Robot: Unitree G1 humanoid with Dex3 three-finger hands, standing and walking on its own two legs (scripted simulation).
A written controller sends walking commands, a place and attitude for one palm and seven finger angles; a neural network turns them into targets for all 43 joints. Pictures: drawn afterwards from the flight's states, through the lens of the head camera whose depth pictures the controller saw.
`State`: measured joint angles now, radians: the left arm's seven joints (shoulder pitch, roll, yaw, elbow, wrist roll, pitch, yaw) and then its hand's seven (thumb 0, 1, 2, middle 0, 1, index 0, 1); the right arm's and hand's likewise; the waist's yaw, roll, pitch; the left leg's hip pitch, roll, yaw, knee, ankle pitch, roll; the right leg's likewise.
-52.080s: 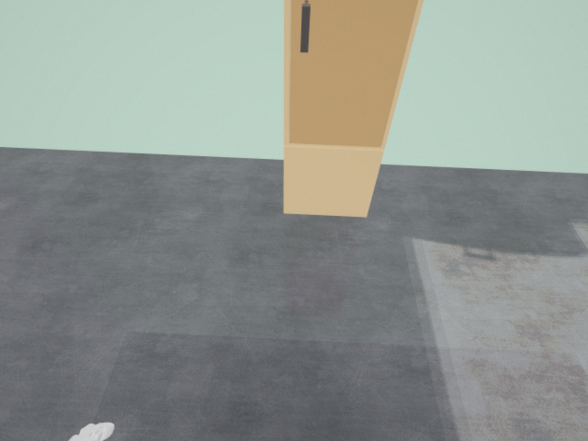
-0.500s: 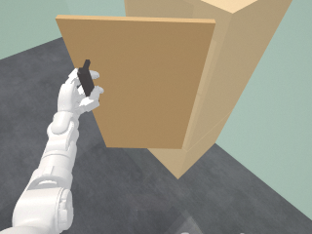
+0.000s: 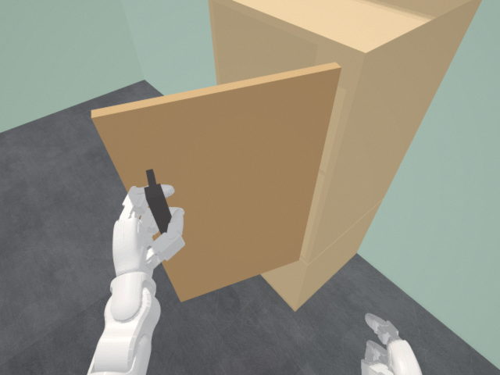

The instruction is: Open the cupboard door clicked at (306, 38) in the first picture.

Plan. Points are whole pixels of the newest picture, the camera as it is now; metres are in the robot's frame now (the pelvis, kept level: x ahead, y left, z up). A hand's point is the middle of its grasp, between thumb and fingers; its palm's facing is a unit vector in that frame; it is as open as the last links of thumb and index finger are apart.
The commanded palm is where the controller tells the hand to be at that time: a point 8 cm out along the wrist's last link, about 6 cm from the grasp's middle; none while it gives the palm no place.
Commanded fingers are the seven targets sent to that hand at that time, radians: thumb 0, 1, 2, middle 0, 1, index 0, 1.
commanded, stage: pull the door open along its arc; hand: left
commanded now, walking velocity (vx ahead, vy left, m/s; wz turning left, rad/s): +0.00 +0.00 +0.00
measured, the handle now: (161, 207) +0.35 +0.16 +0.10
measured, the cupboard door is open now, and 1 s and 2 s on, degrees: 70 88 90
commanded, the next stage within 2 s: open thumb and fingers to let go in 0.62 s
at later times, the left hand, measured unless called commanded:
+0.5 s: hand (216, 285) +0.22 +0.06 +0.10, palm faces +0.28 -0.96 +0.01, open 6.5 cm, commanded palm +0.14 +0.08 +0.10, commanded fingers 0.00 0.90 0.90 -0.40 -1.35 -0.40 -1.35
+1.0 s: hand (202, 283) +0.22 +0.07 +0.10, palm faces +0.39 -0.92 +0.01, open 8.1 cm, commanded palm +0.17 +0.08 +0.10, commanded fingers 0.00 -0.15 0.45 -0.32 -1.24 -0.32 -1.24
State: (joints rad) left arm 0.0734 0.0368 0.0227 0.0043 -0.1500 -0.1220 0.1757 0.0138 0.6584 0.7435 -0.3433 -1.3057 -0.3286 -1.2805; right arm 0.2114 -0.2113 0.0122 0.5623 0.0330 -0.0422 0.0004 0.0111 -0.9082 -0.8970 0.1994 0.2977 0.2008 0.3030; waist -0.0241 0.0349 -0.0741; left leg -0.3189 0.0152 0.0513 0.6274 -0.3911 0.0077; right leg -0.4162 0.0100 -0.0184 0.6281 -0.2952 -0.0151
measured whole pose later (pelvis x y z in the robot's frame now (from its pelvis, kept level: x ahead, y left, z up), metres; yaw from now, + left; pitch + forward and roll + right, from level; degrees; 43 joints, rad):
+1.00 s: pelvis -0.01 -0.03 -0.01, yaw +4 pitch +0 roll +0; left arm 0.35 -0.03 -0.29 -0.28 0.04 -0.02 0.49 0.02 0.37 0.66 -0.35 -1.28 -0.35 -1.28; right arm 0.16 -0.19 0.02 0.51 -0.01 0.03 0.02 0.01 -0.91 -0.90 0.20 0.30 0.20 0.30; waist 0.00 0.06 -0.05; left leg -0.30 0.02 -0.04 0.71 -0.41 -0.03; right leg -0.36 0.00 -0.11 0.70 -0.35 -0.05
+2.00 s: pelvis -0.02 -0.01 -0.01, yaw +3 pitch +0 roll +0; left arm 0.43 0.08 -0.30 -0.35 -0.03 -0.09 0.08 -0.01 -0.50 0.30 -0.11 -0.32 -0.13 -0.30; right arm 0.24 -0.22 0.03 0.45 0.04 -0.05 0.02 0.01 -0.91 -0.90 0.20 0.30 0.20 0.30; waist 0.01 0.05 -0.04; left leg -0.32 -0.01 0.00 0.74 -0.43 0.01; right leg -0.40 -0.02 -0.07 0.74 -0.35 -0.02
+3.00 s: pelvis -0.01 +0.00 -0.03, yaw +4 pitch +5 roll -1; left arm 0.82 0.18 -0.07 -0.60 -0.15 -0.17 -0.11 -0.01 -0.50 0.30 -0.15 -0.30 -0.15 -0.30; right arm 0.28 -0.21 0.01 0.43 0.06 -0.16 -0.03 0.01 -0.91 -0.90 0.20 0.30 0.20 0.30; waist 0.02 0.06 -0.11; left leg -0.47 0.00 -0.02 0.90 -0.51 0.02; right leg -0.53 -0.02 -0.08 0.85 -0.41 -0.01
